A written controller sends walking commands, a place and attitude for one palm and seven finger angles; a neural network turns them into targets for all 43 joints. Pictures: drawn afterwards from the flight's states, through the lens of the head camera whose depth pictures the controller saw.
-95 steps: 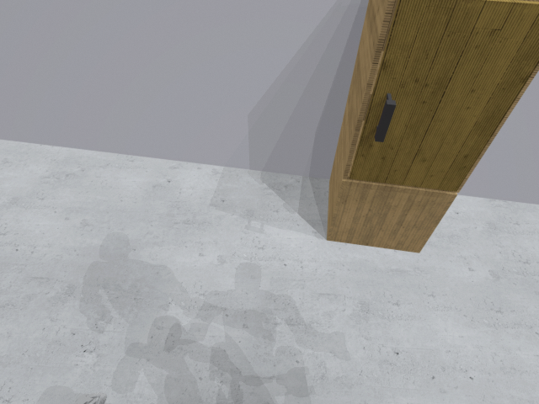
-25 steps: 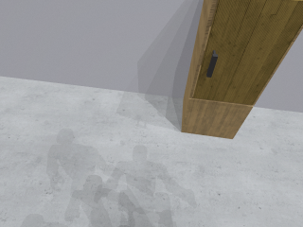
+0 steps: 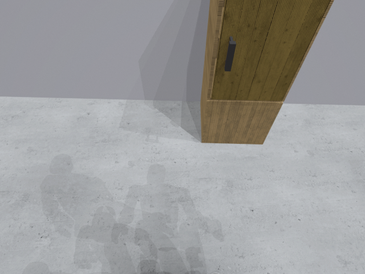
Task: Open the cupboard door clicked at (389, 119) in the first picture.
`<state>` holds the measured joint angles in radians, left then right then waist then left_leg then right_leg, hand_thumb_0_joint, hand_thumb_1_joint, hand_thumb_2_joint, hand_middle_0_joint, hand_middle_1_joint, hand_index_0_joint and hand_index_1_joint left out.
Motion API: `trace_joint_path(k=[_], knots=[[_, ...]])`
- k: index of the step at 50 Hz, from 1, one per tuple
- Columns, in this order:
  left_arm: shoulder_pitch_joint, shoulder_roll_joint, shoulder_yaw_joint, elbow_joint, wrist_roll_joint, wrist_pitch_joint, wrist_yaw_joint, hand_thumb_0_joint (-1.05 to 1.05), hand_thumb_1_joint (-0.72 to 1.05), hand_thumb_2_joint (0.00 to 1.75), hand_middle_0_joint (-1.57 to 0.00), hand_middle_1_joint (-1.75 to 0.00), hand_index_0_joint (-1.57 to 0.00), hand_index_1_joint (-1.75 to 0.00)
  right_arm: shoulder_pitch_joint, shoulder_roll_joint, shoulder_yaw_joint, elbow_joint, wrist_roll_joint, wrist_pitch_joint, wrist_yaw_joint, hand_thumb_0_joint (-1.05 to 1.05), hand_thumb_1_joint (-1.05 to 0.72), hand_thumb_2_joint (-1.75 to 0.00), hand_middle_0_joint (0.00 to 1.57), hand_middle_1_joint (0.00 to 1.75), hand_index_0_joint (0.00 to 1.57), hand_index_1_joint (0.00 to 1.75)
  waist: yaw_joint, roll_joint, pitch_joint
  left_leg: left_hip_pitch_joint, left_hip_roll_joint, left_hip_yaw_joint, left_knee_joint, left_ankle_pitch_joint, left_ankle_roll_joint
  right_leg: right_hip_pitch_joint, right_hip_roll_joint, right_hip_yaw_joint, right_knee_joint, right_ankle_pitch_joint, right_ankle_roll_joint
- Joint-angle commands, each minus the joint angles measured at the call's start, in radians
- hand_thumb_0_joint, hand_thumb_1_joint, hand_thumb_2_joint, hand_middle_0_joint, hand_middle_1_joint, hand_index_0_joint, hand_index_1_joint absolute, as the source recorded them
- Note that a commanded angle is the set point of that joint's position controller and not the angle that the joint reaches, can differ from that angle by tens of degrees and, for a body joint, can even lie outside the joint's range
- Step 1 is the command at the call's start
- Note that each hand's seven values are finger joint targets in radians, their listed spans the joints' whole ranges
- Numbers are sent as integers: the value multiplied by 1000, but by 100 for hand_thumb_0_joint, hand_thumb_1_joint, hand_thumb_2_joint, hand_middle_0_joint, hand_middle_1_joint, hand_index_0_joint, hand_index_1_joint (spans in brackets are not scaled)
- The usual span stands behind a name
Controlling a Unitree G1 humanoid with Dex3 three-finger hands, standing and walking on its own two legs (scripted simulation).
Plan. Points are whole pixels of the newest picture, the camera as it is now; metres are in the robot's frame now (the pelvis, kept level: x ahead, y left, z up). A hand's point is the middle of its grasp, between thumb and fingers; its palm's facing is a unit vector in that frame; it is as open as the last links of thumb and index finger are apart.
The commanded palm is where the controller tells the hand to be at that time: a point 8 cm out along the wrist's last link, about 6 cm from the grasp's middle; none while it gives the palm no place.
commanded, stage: walk to a spot facing it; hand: left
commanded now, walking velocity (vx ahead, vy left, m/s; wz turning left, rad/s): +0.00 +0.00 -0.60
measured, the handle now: (229, 53) +0.95 -0.12 -0.05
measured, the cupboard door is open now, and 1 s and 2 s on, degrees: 0 0 0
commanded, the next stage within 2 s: none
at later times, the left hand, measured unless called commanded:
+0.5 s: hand out of the picture +0.09 +0.26 -0.16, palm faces -0.18 -0.96 -0.21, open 7.4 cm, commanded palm none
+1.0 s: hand (137, 262) +0.16 +0.13 -0.14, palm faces -0.56 -0.79 -0.25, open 7.4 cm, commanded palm none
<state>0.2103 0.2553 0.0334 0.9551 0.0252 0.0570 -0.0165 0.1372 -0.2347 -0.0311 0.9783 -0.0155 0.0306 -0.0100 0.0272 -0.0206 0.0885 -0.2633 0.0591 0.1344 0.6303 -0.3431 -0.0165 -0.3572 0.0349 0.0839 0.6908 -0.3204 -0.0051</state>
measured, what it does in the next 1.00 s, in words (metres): steps on the spot, turning right: left foot, then right foot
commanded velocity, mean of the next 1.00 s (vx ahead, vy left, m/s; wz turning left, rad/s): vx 0.00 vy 0.00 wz -0.60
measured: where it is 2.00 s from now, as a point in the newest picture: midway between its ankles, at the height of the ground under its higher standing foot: outside the picture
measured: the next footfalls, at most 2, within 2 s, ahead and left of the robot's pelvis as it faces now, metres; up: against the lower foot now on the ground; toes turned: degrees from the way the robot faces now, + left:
left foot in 0.36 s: +0.00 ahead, +0.14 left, +0.00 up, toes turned -10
right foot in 0.88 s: -0.08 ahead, -0.08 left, +0.00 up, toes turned -35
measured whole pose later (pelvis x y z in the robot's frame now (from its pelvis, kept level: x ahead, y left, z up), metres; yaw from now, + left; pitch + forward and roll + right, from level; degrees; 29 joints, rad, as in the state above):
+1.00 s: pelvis -0.06 +0.04 +0.01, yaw -35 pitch -1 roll -1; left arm 0.11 0.21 0.05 0.87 0.02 0.04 0.00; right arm 0.27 -0.26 -0.06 0.97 -0.02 0.07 -0.02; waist -0.04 0.04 0.10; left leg -0.45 0.13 0.08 1.09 -0.47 -0.07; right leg -0.28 0.02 -0.02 0.59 -0.29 -0.02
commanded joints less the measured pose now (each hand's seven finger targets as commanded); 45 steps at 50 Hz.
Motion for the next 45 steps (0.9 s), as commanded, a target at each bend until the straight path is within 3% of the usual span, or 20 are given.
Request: trace_joint_path(k=[1,2,3,4,6,13,16,17,18,19,20,22,24,34,39,41,42,43,44,45], knots=[[140,207,67,-74,14,-33,14,0,90,90,-20,-30,-20,-30,-71,-143,-62,-138,3,-11,-14,0,-90,-90,20,30,20,30,53,-215,-130,-206,42,2,272,-6,-12,160,-218,300,-216,282,-74],[166,243,71,-82,3,-39,25,0,90,90,-20,-30,-20,-30,-98,-115,-52,-165,4,-6,-15,0,-90,-90,20,30,20,30,72,-328,-91,-302,-65,-88,458,-270,-36,110,-333,575,-387,370,-161],[137,240,72,-94,-1,-35,34,0,90,90,-20,-30,-20,-30,-98,-119,-53,-159,5,-1,-16,0,-90,-90,20,30,20,30,54,-233,-76,-309,-37,-192,538,-235,-26,75,-340,603,-438,213,-201],[61,214,70,-108,0,-33,34,0,90,90,-20,-30,-20,-30,-63,-122,-58,-146,5,-6,-13,0,-90,-90,20,30,20,30,3,-151,-73,-318,-15,-211,550,-150,-23,98,-291,522,-396,175,-204],[5,180,64,-137,-1,-35,35,0,90,90,-20,-30,-20,-30,-11,-113,-56,-122,2,-9,-9,0,-90,-90,20,30,20,30,-24,-112,-133,-234,-7,-174,489,-76,-35,89,-226,388,-354,207,-170],[52,188,83,-122,4,-23,29,0,90,90,-20,-30,-20,-30,-16,-76,-47,-144,16,-19,-21,0,-90,-90,20,30,20,30,8,-148,-173,-108,-65,-140,126,-106,-23,133,-179,416,-341,288,-161],[-6,182,83,-134,0,-14,30,0,90,90,-20,-30,-20,-30,106,-80,-48,-120,21,-35,-30,0,-90,-90,20,30,20,30,-51,-150,-207,97,-78,-131,-162,9,-5,42,-137,404,-287,269,-97],[-21,149,77,-151,-6,-12,27,0,90,90,-20,-30,-20,-30,157,-114,-54,-111,20,-45,-38,0,-90,-90,20,30,20,30,-76,-71,-219,251,-10,-186,-271,37,23,-88,-69,332,-209,168,-47],[-17,81,68,-171,-16,-10,14,0,90,90,-20,-30,-20,-30,143,-204,-69,-126,6,-51,-40,0,-90,-90,20,30,20,30,-73,216,-189,337,230,-439,-405,-12,90,-292,66,159,8,-42,7],[-36,94,74,-179,-3,-9,10,0,90,90,-20,-30,-20,-30,79,-241,-76,-147,4,-42,-37,0,-90,-90,20,30,20,30,-57,320,-117,188,415,-537,-418,83,157,-334,40,18,254,-214,57],[-34,125,88,-156,8,-5,11,0,90,90,-20,-30,-20,-30,29,-191,-63,-158,-1,-43,-39,0,-90,-90,20,30,20,30,-38,278,-93,93,389,-510,-393,176,179,-300,2,58,393,-185,67],[5,107,90,-127,10,-5,-9,0,90,90,-20,-30,-20,-30,-24,-146,-47,-175,-10,-51,-37,0,-90,-90,20,30,20,30,12,109,-55,55,263,-291,-340,299,162,-267,-14,-4,554,-87,75],[4,81,77,-120,6,0,-17,0,90,90,-20,-30,-20,-30,18,-132,-44,-164,-8,-55,-36,0,-90,-90,20,30,20,30,-3,155,-59,126,204,-183,-305,406,139,-281,-27,-40,555,-44,85],[-156,53,58,-161,-2,8,-23,0,90,90,-20,-30,-20,-30,194,-162,-64,-94,-9,-50,-31,0,-90,-90,20,30,20,30,-79,184,-70,265,286,-98,-265,609,163,-203,-86,-120,251,-108,83],[-151,47,55,-163,-3,-7,-20,0,90,90,-20,-30,-20,-30,182,-185,-76,-75,-14,-44,-19,0,-90,-90,20,30,20,30,-74,216,-104,215,309,-39,-198,599,135,-43,-61,-167,40,-112,38],[-92,65,59,-148,-3,-19,-13,0,90,90,-20,-30,-20,-30,176,-186,-77,-72,-9,-42,-14,0,-90,-90,20,30,20,30,-38,197,-136,176,295,22,-92,597,82,89,-48,-184,-137,23,17],[-20,108,66,-128,0,-32,-6,0,90,90,-20,-30,-20,-30,185,-174,-71,-79,-1,-41,-8,0,-90,-90,20,30,20,30,-1,117,-177,65,276,68,73,540,26,275,-89,-140,-270,161,-13],[63,221,86,-104,7,-46,12,0,90,90,-20,-30,-20,-30,185,-106,-51,-114,4,-34,0,0,-90,-90,20,30,20,30,32,-183,-224,-232,162,120,306,59,-43,513,-332,170,-305,483,-107],[114,266,94,-93,-13,-43,25,0,90,90,-20,-30,-20,-30,111,-89,-42,-160,1,-22,-9,0,-90,-90,20,30,20,30,57,-230,-227,-354,69,5,486,-310,-66,466,-463,309,-282,863,-208],[107,245,100,-96,-17,-37,38,0,90,90,-20,-30,-20,-30,72,-93,-39,-167,3,-11,-21,0,-90,-90,20,30,20,30,56,-190,-216,-352,81,-96,535,-273,-58,397,-421,284,-286,786,-226]])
